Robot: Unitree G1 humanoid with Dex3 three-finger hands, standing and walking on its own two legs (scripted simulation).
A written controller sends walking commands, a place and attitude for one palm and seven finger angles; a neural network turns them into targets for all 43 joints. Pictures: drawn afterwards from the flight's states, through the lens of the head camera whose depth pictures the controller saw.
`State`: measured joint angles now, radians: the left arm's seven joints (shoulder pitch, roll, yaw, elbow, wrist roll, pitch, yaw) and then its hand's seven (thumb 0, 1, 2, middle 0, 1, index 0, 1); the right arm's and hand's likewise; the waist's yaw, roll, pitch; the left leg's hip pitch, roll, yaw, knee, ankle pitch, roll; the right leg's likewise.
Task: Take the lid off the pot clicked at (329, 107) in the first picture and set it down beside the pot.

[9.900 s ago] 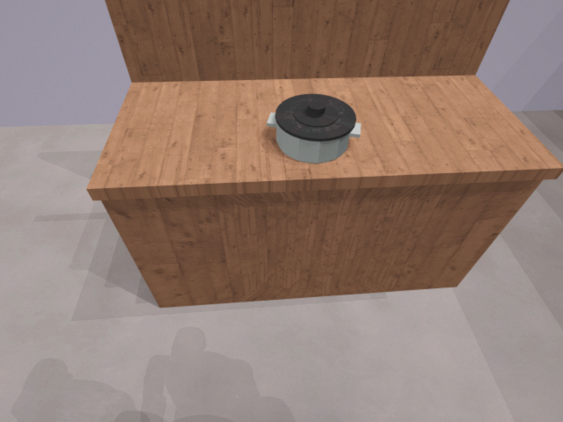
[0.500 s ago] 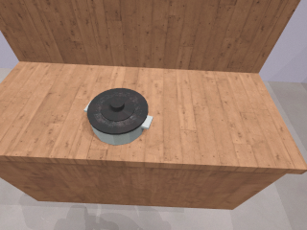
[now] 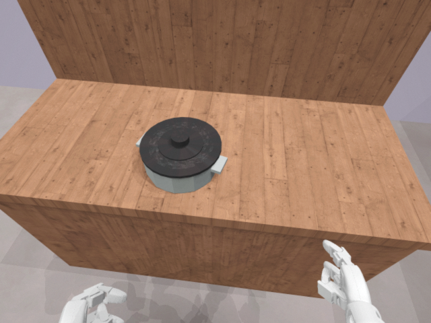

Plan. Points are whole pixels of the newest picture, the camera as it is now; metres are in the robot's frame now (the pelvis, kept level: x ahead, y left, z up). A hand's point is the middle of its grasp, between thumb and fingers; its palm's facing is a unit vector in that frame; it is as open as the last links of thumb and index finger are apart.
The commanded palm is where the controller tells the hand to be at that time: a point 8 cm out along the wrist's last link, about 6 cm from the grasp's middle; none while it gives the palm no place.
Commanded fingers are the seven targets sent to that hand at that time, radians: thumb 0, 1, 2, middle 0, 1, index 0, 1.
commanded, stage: lift the closed hand beside the body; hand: left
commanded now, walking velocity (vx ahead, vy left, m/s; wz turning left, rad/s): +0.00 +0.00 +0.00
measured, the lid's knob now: (180, 138) +0.52 +0.14 +0.01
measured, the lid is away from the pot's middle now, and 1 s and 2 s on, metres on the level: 0.00 0.00 0.00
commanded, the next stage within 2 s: raise the hand higher, near the body in 0.12 s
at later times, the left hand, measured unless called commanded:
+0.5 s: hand (90, 295) +0.16 +0.24 -0.02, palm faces +0.23 -0.90 -0.38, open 3.1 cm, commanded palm +0.12 +0.27 +0.03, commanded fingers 0.00 0.90 0.90 -1.30 -1.50 -1.30 -1.50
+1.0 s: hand (74, 255) +0.19 +0.24 +0.07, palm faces +0.26 -0.87 -0.42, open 3.1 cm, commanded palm +0.15 +0.28 +0.11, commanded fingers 0.00 0.90 0.90 -1.30 -1.50 -1.30 -1.50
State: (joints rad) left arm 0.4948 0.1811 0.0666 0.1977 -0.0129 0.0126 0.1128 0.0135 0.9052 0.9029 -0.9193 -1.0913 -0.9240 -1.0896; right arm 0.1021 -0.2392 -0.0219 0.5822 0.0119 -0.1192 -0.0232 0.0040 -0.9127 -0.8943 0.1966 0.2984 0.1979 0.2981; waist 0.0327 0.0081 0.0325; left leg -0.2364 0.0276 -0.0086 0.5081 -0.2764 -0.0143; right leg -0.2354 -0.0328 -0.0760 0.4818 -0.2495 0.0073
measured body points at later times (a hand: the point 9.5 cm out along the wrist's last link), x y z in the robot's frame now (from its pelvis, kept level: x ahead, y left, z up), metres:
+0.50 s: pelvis +0.03 +0.01 +0.00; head +0.06 -0.01 +0.45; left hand +0.14 +0.28 +0.00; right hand +0.20 -0.23 -0.10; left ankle +0.00 +0.13 -0.74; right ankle +0.00 -0.12 -0.74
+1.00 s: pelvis +0.03 +0.01 +0.00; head +0.05 +0.00 +0.45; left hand +0.18 +0.29 +0.10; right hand +0.23 -0.20 -0.08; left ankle +0.00 +0.13 -0.74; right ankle +0.00 -0.12 -0.74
